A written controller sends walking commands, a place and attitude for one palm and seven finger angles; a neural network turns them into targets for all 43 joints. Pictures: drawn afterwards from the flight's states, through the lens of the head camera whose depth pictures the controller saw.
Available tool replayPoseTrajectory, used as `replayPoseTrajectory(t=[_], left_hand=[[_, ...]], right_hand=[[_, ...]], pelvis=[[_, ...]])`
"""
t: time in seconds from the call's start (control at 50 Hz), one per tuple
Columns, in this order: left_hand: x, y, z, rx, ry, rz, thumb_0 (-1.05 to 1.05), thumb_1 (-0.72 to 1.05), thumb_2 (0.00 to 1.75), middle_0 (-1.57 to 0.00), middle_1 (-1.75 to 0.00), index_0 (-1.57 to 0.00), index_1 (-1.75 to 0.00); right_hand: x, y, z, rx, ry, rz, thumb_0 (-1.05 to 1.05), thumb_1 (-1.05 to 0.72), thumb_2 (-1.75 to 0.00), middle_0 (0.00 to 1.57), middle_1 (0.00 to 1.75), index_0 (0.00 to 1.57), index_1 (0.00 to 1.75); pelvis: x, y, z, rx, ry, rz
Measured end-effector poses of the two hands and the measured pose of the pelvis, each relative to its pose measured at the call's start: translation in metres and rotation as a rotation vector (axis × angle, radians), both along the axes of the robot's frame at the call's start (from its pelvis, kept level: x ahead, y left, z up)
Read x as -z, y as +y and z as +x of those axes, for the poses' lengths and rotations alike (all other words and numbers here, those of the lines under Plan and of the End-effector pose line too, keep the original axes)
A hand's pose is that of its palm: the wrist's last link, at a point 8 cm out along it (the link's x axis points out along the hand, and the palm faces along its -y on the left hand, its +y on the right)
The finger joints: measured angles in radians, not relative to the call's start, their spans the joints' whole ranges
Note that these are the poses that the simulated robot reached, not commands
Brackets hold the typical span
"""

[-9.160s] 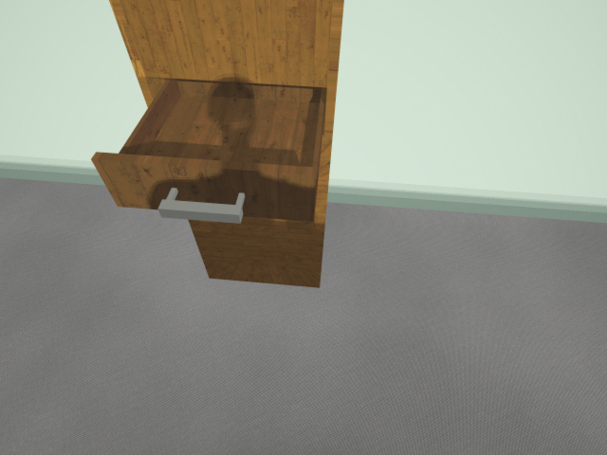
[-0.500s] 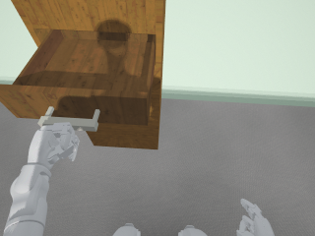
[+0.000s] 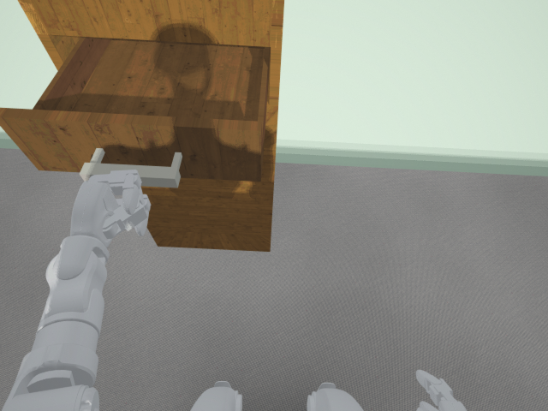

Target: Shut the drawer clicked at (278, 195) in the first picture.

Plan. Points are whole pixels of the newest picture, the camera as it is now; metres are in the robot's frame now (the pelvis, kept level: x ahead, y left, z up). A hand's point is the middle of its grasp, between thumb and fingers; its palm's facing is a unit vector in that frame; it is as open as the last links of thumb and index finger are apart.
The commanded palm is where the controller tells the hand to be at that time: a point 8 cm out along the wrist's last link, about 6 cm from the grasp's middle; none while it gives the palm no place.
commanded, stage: push the drawer shut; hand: left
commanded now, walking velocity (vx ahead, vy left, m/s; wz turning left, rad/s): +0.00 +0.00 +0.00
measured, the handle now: (135, 165) +0.46 +0.23 +0.06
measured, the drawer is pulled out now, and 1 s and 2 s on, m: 0.21 0.09 0.00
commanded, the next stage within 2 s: none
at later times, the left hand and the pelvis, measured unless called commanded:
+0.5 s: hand (152, 176) +0.44 +0.20 +0.06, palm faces -0.03 -1.00 -0.03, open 3.3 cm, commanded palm +0.43 +0.24 +0.06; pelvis +0.00 +0.00 +0.00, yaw -1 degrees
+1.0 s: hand (160, 148) +0.50 +0.20 +0.06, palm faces -0.02 -1.00 -0.02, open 3.4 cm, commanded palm +0.49 +0.24 +0.06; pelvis +0.01 +0.00 -0.01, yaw -2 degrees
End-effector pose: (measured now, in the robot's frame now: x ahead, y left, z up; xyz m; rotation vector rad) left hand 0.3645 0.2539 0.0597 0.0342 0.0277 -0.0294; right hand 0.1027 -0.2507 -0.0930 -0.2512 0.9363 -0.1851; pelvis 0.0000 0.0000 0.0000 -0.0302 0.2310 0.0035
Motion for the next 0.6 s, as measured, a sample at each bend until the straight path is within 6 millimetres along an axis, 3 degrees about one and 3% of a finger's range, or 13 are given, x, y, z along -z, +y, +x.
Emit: replayPoseTrajectory(t=[0.32, 0.6], left_hand=[[-0.001, -0.001, 0.043, 0.003, 0.004, -0.002, 0.03, 0.88, 0.94, -1.40, -1.60, -1.40, -1.60], [0.000, -0.003, 0.072, -0.006, 0.005, -0.008, 0.03, 0.88, 0.95, -1.40, -1.60, -1.40, -1.60]], right_hand=[[0.007, -0.009, -0.034, 0.058, 0.129, -0.011, 0.01, -0.90, -0.90, 0.20, 0.30, 0.20, 0.30], [0.015, -0.012, -0.050, 0.080, 0.210, -0.011, 0.01, -0.90, -0.90, 0.20, 0.30, 0.20, 0.30]], pelvis=[[0.002, 0.000, 0.002, 0.015, 0.034, -0.001], [0.007, -0.002, 0.003, 0.017, 0.071, -0.004]])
